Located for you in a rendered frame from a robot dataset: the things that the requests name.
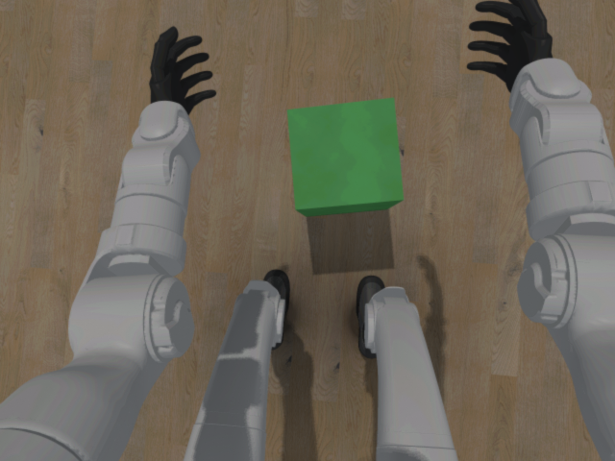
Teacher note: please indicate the robot left hand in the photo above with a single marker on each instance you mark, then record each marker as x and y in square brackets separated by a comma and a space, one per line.
[166, 83]

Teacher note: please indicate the right robot forearm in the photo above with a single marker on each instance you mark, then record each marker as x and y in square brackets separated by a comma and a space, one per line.
[567, 161]

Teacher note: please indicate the left robot forearm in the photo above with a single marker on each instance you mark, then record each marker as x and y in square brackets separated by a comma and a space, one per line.
[147, 226]

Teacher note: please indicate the left robot upper arm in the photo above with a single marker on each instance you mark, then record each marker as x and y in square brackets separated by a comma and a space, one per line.
[124, 331]

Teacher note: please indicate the robot left foot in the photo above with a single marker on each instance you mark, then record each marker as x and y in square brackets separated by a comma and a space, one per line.
[280, 281]

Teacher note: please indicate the left robot thigh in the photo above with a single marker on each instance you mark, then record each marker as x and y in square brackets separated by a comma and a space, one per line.
[231, 423]

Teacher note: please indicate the right robot upper arm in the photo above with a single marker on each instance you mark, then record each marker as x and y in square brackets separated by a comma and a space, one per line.
[568, 285]

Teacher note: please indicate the carton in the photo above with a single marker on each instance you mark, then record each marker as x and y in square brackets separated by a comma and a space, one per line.
[345, 157]

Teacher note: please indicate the robot right hand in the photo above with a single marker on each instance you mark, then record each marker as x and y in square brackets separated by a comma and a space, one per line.
[528, 38]

